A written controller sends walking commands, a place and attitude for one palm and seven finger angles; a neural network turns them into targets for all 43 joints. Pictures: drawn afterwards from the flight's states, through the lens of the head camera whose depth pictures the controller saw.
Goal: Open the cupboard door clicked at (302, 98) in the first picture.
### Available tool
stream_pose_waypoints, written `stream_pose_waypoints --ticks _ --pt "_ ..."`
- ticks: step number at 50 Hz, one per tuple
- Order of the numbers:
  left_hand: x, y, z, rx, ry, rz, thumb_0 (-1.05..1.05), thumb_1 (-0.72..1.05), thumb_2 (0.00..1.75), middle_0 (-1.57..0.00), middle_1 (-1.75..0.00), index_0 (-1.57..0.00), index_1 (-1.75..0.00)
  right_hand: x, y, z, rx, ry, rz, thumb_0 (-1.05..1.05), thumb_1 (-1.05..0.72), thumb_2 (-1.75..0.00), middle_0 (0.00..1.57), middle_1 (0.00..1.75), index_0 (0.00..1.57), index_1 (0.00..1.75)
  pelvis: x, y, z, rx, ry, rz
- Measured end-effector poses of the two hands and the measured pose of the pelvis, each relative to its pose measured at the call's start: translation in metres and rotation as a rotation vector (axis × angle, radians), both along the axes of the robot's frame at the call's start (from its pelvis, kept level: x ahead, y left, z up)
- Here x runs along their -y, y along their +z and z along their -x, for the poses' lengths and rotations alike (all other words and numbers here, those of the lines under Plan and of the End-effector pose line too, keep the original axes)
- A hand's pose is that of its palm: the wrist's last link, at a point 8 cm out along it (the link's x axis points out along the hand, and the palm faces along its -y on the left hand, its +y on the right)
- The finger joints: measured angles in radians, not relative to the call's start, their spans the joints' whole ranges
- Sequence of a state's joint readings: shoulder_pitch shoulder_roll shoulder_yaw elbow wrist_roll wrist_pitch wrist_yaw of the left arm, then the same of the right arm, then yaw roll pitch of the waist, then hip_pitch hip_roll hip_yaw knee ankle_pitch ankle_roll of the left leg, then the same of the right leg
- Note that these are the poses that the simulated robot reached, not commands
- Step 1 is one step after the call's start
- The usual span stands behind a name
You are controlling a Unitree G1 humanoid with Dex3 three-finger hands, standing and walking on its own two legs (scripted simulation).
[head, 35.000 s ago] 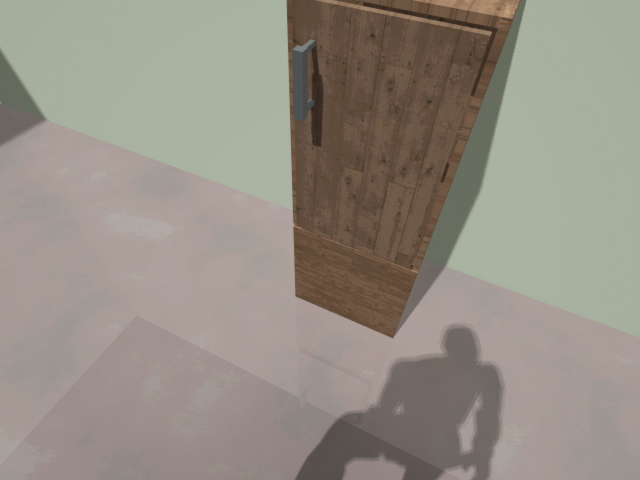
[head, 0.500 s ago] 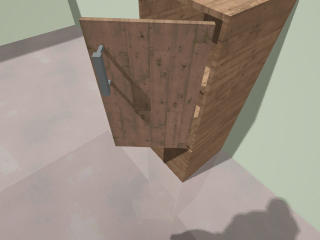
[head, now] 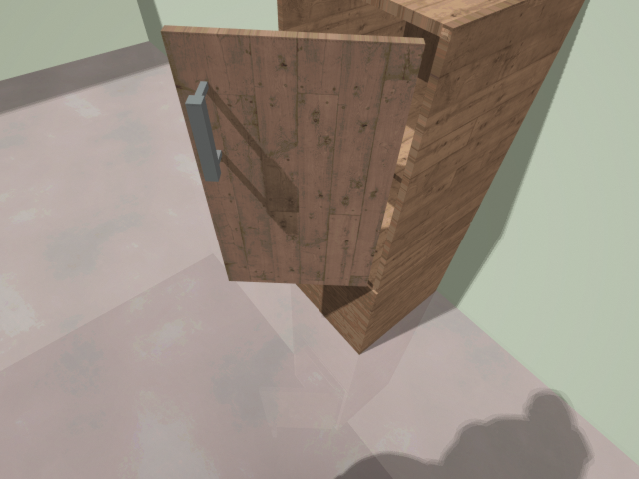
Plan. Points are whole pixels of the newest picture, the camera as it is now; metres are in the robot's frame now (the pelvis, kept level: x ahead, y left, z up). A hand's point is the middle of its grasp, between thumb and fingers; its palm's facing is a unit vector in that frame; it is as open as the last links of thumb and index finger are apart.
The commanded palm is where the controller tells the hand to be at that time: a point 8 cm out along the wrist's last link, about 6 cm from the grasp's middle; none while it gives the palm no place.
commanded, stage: come to a stop and stand still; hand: left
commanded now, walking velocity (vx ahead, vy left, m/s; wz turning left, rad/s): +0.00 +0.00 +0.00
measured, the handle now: (207, 133) +0.55 +0.21 +0.12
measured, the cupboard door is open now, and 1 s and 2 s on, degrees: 49 49 49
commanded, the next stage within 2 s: look again from close up in 0.16 s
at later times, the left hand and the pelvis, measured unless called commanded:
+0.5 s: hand out of the picture +0.01 +0.16 -0.17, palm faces +0.01 -0.98 -0.19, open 7.4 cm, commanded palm none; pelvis +0.00 -0.01 +0.00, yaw +0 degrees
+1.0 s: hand (181, 447) +0.16 +0.18 -0.04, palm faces +0.28 -0.95 -0.16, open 7.5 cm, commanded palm +0.10 +0.23 -0.05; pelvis -0.01 -0.03 +0.00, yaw +4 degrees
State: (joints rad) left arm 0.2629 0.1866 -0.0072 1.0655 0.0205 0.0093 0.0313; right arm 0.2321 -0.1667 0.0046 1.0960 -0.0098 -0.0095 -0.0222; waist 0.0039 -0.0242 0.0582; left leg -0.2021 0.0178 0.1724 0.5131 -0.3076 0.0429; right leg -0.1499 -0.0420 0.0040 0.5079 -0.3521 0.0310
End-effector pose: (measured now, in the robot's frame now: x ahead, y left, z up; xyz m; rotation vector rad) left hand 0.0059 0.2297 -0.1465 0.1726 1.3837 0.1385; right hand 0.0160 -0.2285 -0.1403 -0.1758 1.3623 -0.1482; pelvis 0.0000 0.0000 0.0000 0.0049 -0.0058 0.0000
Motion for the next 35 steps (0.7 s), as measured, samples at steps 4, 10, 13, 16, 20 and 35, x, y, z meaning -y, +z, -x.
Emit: stream_pose_waypoints --ticks 4,10,13,16,20,35 --pt "0.004 0.001 0.009 -0.019 0.006 0.004 0.01 0.91 0.90 -0.20 -0.30 -0.19 -0.30 0.001 0.000 0.002 -0.004 -0.001 -0.004 0.00 -0.91 -0.90 0.20 0.30 0.20 0.30 0.002 0.001 0.002 -0.001 0.000 -0.001" --pt "0.010 0.001 0.015 -0.028 0.011 0.010 0.01 0.91 0.90 -0.20 -0.30 -0.19 -0.30 0.004 0.001 0.002 -0.001 0.001 -0.006 0.00 -0.91 -0.90 0.20 0.30 0.20 0.30 0.005 0.002 0.002 -0.003 0.000 -0.002" --pt "0.012 0.001 0.014 -0.024 0.012 0.012 0.01 0.91 0.90 -0.20 -0.30 -0.20 -0.30 0.005 0.001 0.000 0.002 0.001 -0.005 0.00 -0.91 -0.90 0.20 0.30 0.20 0.30 0.007 0.002 0.003 -0.003 0.001 -0.003" --pt "0.015 0.002 0.013 -0.018 0.012 0.013 0.01 0.91 0.90 -0.20 -0.30 -0.20 -0.30 0.007 0.002 -0.001 0.007 0.002 -0.004 0.00 -0.91 -0.90 0.20 0.30 0.20 0.30 0.009 0.003 0.003 -0.003 0.001 -0.003" --pt "0.017 0.002 0.009 -0.006 0.011 0.013 0.00 0.91 0.90 -0.20 -0.30 -0.20 -0.30 0.010 0.002 -0.003 0.013 0.003 -0.004 0.00 -0.91 -0.90 0.20 0.30 0.20 0.30 0.011 0.003 0.003 -0.004 0.002 -0.004" --pt "0.023 0.005 0.001 0.014 0.007 0.006 0.00 0.91 0.90 -0.20 -0.30 -0.20 -0.30 0.018 0.003 -0.003 0.008 0.000 -0.006 0.00 -0.91 -0.90 0.20 0.30 0.20 0.30 0.019 0.005 0.001 -0.006 0.002 -0.006"
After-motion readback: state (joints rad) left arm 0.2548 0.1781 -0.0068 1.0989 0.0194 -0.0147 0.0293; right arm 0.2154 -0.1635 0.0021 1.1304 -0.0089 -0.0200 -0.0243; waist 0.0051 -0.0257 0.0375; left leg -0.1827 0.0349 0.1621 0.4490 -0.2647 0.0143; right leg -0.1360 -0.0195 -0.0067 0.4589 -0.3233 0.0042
